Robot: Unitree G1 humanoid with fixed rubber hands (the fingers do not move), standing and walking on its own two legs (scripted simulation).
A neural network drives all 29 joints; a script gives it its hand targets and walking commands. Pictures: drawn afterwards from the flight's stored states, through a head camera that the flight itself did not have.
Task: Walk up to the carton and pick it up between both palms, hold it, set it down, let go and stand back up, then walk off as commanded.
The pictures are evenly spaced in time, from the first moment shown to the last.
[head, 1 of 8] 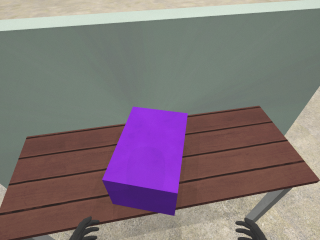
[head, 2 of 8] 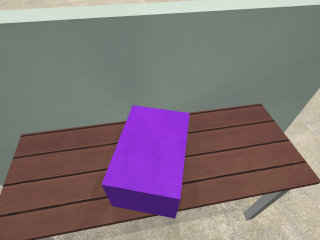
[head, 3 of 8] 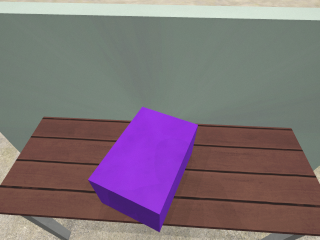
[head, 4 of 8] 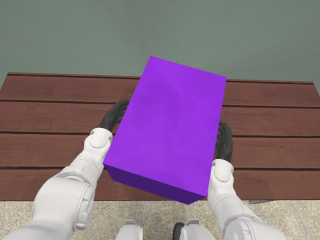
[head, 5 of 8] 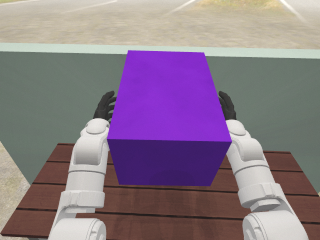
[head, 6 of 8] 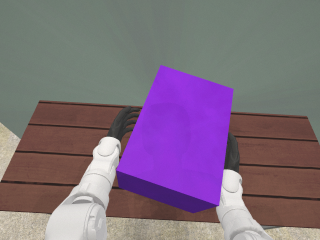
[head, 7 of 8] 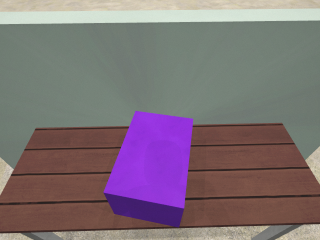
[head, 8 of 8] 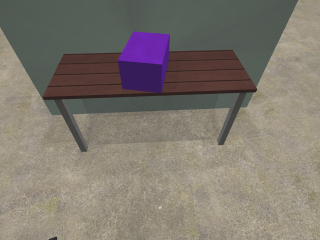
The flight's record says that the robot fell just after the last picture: no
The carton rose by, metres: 0.32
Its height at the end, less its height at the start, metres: +0.00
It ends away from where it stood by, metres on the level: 0.02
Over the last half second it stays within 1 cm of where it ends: yes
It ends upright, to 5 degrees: yes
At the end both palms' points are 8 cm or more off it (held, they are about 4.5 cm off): yes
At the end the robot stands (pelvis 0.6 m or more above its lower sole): yes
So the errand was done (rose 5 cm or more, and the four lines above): yes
